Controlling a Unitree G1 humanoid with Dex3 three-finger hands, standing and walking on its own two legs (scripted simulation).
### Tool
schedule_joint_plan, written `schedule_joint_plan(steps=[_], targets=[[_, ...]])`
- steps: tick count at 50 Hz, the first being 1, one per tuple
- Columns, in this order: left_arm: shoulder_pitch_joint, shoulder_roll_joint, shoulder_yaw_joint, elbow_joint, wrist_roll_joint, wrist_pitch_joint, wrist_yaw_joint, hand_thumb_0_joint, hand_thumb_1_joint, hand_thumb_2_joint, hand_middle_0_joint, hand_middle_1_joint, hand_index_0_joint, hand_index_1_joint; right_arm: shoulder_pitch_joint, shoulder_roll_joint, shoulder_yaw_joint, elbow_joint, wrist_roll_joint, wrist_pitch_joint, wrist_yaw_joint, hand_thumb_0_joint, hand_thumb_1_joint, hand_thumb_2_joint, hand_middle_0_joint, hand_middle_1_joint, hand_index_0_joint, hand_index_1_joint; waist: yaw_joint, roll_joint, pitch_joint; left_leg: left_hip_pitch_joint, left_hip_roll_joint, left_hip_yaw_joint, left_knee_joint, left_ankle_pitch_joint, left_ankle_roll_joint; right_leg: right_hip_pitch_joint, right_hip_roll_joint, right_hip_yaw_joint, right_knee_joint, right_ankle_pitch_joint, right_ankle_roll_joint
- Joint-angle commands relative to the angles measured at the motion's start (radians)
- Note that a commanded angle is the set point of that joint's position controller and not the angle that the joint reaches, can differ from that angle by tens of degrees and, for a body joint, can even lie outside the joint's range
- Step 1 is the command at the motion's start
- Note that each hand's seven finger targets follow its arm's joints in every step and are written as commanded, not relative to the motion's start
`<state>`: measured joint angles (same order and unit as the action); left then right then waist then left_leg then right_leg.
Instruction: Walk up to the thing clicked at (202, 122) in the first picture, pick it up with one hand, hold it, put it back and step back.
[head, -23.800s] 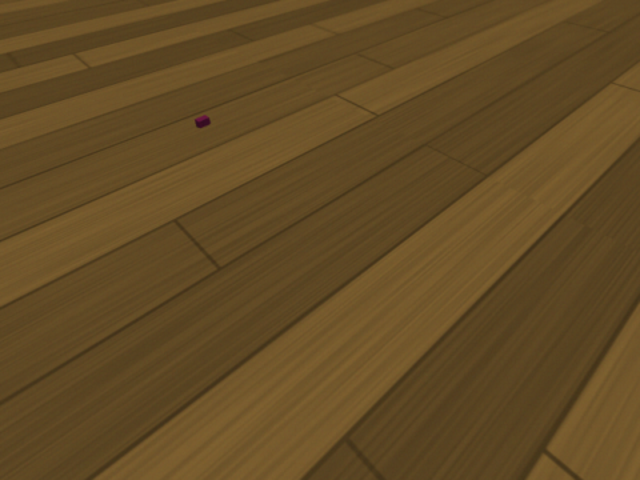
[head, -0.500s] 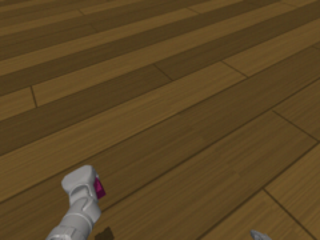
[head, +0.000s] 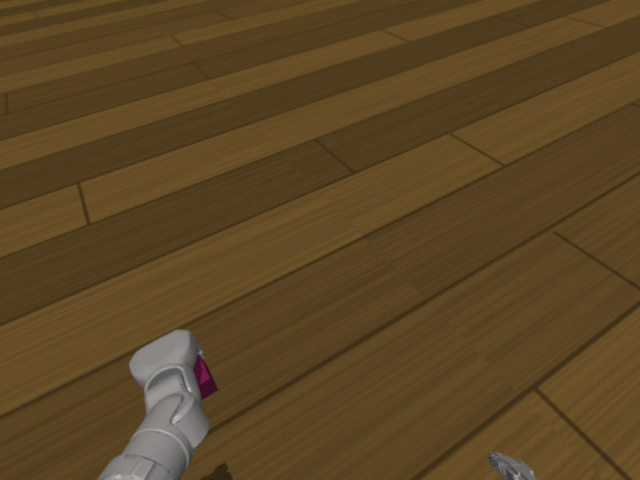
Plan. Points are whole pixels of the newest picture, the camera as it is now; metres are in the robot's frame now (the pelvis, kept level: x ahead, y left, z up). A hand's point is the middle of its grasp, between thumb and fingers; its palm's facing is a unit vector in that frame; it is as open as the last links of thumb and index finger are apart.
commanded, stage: hold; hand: left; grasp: from above
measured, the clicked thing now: (185, 385) +0.31 +0.23 -0.09
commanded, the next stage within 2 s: crouch in 1.22 s
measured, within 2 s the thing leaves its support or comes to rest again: neither
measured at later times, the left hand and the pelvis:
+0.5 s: hand (175, 396) +0.28 +0.22 -0.04, palm faces -0.34 -0.26 -0.90, open 7.7 cm; pelvis -0.01 +0.00 +0.00, yaw +0 degrees
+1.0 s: hand (168, 393) +0.28 +0.23 -0.04, palm faces -0.34 -0.25 -0.90, open 7.6 cm; pelvis +0.00 +0.00 +0.00, yaw +0 degrees
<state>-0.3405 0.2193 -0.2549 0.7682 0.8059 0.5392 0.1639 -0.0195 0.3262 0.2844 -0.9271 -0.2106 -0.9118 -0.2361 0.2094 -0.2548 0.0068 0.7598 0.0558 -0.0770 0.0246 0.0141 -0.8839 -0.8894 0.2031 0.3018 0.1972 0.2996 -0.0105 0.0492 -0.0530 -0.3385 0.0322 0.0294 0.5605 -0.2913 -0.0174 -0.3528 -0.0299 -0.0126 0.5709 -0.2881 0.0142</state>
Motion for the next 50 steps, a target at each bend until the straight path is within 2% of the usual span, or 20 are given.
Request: schedule_joint_plan(steps=[1,11,12,13,18,22,27,29,30,32,33,36,38,39,40,41,44,45,49,50], targets=[[-0.327,0.174,0.05,-0.205,0.04,0.004,0.031,0.0,0.511,0.352,-0.997,-0.227,-0.964,-0.26,-0.064,-0.125,-0.038,-0.129,0.0,-0.045,-0.006,0.0,-0.882,-0.895,0.2,0.3,0.199,0.3,0.003,-0.034,-0.247,0.107,-0.043,0.001,-0.066,0.255,0.021,0.114,0.048,-0.011,-0.073,0.249,-0.018],[-0.275,0.165,0.039,-0.244,0.042,0.025,0.01,0.0,0.504,0.311,-1.008,-0.172,-0.969,-0.211,-0.092,-0.125,-0.031,-0.148,0.0,-0.047,-0.004,0.0,-0.885,-0.897,0.2,0.3,0.199,0.3,0.0,-0.076,-0.231,0.117,-0.047,0.0,-0.074,0.236,0.03,0.132,0.043,-0.007,-0.092,0.239,-0.01],[-0.308,0.187,0.05,-0.298,0.038,0.025,0.013,0.0,0.519,0.324,-1.012,-0.187,-0.976,-0.223,-0.098,-0.123,-0.032,-0.149,0.001,-0.047,-0.005,0.0,-0.884,-0.897,0.2,0.3,0.199,0.3,0.015,-0.051,-0.249,0.125,-0.048,0.004,-0.074,0.241,0.028,0.142,0.041,-0.007,-0.094,0.245,-0.009],[-0.263,0.181,0.049,-0.235,0.038,0.035,0.011,0.0,0.511,0.327,-1.008,-0.188,-0.97,-0.226,-0.101,-0.125,-0.028,-0.15,0.0,-0.047,-0.005,0.0,-0.885,-0.898,0.2,0.3,0.199,0.3,0.002,-0.07,-0.224,0.117,-0.049,0.001,-0.076,0.233,0.028,0.132,0.043,-0.007,-0.095,0.236,-0.009],[-0.251,0.17,0.035,-0.293,0.04,0.045,-0.004,0.0,0.536,0.275,-1.023,-0.156,-0.989,-0.189,-0.121,-0.121,-0.026,-0.158,0.003,-0.051,-0.006,0.0,-0.884,-0.897,0.2,0.3,0.199,0.3,0.013,-0.069,-0.2,0.111,-0.048,-0.002,-0.091,0.181,0.027,0.123,0.043,-0.007,-0.111,0.176,-0.011],[-0.246,0.196,0.048,-0.319,0.052,0.052,-0.016,0.0,0.541,0.269,-1.021,-0.164,-0.99,-0.194,-0.127,-0.119,-0.025,-0.166,0.004,-0.05,-0.008,0.0,-0.886,-0.898,0.2,0.3,0.199,0.3,0.016,-0.062,-0.22,0.126,-0.051,0.0,-0.085,0.214,0.028,0.133,0.041,-0.005,-0.11,0.21,-0.008],[-0.252,0.163,0.021,-0.327,0.05,0.063,-0.031,0.0,0.569,0.245,-1.043,-0.147,-1.015,-0.174,-0.133,-0.119,-0.023,-0.166,0.006,-0.054,-0.01,0.0,-0.887,-0.898,0.2,0.3,0.199,0.3,0.002,-0.077,-0.204,0.132,-0.048,-0.002,-0.087,0.211,0.029,0.118,0.044,-0.006,-0.11,0.209,-0.007],[-0.244,0.198,0.04,-0.355,0.048,0.06,-0.034,0.0,0.58,0.261,-1.047,-0.159,-1.018,-0.187,-0.132,-0.121,-0.025,-0.169,0.006,-0.054,-0.011,0.0,-0.885,-0.898,0.2,0.3,0.199,0.3,0.021,-0.037,-0.218,0.145,-0.047,0.0,-0.093,0.218,0.024,0.131,0.045,-0.01,-0.108,0.203,-0.013],[-0.225,0.172,0.027,-0.332,0.051,0.065,-0.035,0.0,0.581,0.27,-1.06,-0.144,-1.027,-0.177,-0.139,-0.117,-0.023,-0.17,0.006,-0.055,-0.011,0.0,-0.885,-0.898,0.2,0.3,0.199,0.3,0.017,-0.044,-0.207,0.138,-0.048,-0.002,-0.09,0.222,0.023,0.125,0.045,-0.009,-0.106,0.206,-0.012],[-0.236,0.19,0.036,-0.329,0.059,0.063,-0.037,0.0,0.588,0.273,-1.052,-0.176,-1.024,-0.203,-0.137,-0.12,-0.023,-0.171,0.007,-0.058,-0.011,0.0,-0.887,-0.899,0.2,0.3,0.199,0.3,0.012,-0.057,-0.21,0.136,-0.048,-0.003,-0.087,0.228,0.025,0.124,0.046,-0.006,-0.106,0.215,-0.01],[-0.226,0.169,0.026,-0.329,0.058,0.064,-0.038,0.0,0.612,0.259,-1.074,-0.154,-1.047,-0.181,-0.137,-0.116,-0.024,-0.169,0.006,-0.059,-0.01,0.0,-0.885,-0.898,0.2,0.3,0.199,0.3,0.013,-0.061,-0.205,0.129,-0.05,0.001,-0.083,0.226,0.028,0.126,0.043,-0.005,-0.108,0.22,-0.008],[-0.225,0.201,0.048,-0.347,0.058,0.065,-0.033,0.0,0.623,0.282,-1.079,-0.184,-1.053,-0.209,-0.137,-0.117,-0.024,-0.175,0.006,-0.06,-0.011,0.0,-0.887,-0.899,0.2,0.3,0.199,0.3,0.024,-0.042,-0.214,0.135,-0.048,-0.001,-0.088,0.231,0.022,0.13,0.047,-0.008,-0.105,0.211,-0.013],[-0.241,0.18,0.029,-0.34,0.057,0.062,-0.036,0.0,0.644,0.288,-1.097,-0.182,-1.071,-0.208,-0.136,-0.118,-0.025,-0.175,0.006,-0.062,-0.012,0.0,-0.887,-0.898,0.2,0.3,0.199,0.3,0.013,-0.055,-0.202,0.131,-0.045,-0.005,-0.089,0.214,0.023,0.122,0.048,-0.008,-0.106,0.196,-0.013],[-0.252,0.198,0.042,-0.364,0.056,0.059,-0.034,0.0,0.653,0.28,-1.097,-0.195,-1.074,-0.217,-0.139,-0.116,-0.027,-0.175,0.006,-0.062,-0.013,0.0,-0.889,-0.899,0.2,0.3,0.199,0.3,0.019,-0.039,-0.217,0.139,-0.046,-0.003,-0.089,0.222,0.022,0.123,0.048,-0.008,-0.106,0.204,-0.013],[-0.207,0.18,0.033,-0.312,0.058,0.065,-0.038,0.0,0.644,0.279,-1.097,-0.183,-1.072,-0.208,-0.132,-0.117,-0.023,-0.177,0.007,-0.061,-0.012,0.0,-0.888,-0.899,0.2,0.3,0.199,0.3,0.012,-0.058,-0.195,0.127,-0.047,-0.003,-0.088,0.219,0.025,0.122,0.047,-0.007,-0.108,0.204,-0.012],[-0.242,0.187,0.031,-0.379,0.052,0.057,-0.041,0.0,0.652,0.274,-1.101,-0.179,-1.077,-0.203,-0.138,-0.117,-0.026,-0.179,0.006,-0.062,-0.013,0.0,-0.888,-0.899,0.2,0.3,0.199,0.3,0.021,-0.038,-0.215,0.14,-0.047,-0.002,-0.09,0.218,0.024,0.13,0.046,-0.009,-0.107,0.2,-0.013],[-0.238,0.217,0.052,-0.38,0.066,0.056,-0.04,0.0,0.631,0.313,-1.103,-0.169,-1.069,-0.203,-0.137,-0.117,-0.027,-0.177,0.007,-0.06,-0.014,0.0,-0.888,-0.899,0.2,0.3,0.199,0.3,0.027,-0.036,-0.237,0.151,-0.047,-0.001,-0.085,0.246,0.024,0.146,0.046,-0.007,-0.104,0.227,-0.012],[-0.22,0.202,0.038,-0.35,0.068,0.057,-0.043,0.0,0.65,0.282,-1.112,-0.161,-1.082,-0.191,-0.134,-0.118,-0.025,-0.176,0.005,-0.059,-0.015,0.0,-0.888,-0.899,0.2,0.3,0.199,0.3,0.013,-0.055,-0.216,0.144,-0.045,-0.006,-0.084,0.25,0.025,0.137,0.048,-0.008,-0.102,0.233,-0.011],[-0.237,0.212,0.046,-0.389,0.064,0.058,-0.051,0.0,0.665,0.299,-1.118,-0.19,-1.093,-0.215,-0.138,-0.116,-0.028,-0.18,0.007,-0.056,-0.015,0.0,-0.89,-0.899,0.2,0.3,0.199,0.3,0.03,-0.038,-0.24,0.152,-0.049,0.0,-0.082,0.276,0.028,0.157,0.045,-0.007,-0.105,0.266,-0.009],[-0.245,0.207,0.038,-0.372,0.062,0.06,-0.054,0.0,0.665,0.292,-1.114,-0.194,-1.09,-0.217,-0.132,-0.12,-0.027,-0.176,0.006,-0.055,-0.015,0.0,-0.89,-0.899,0.2,0.3,0.199,0.3,0.017,-0.051,-0.23,0.153,-0.047,-0.001,-0.084,0.272,0.028,0.153,0.046,-0.008,-0.106,0.26,-0.009]])
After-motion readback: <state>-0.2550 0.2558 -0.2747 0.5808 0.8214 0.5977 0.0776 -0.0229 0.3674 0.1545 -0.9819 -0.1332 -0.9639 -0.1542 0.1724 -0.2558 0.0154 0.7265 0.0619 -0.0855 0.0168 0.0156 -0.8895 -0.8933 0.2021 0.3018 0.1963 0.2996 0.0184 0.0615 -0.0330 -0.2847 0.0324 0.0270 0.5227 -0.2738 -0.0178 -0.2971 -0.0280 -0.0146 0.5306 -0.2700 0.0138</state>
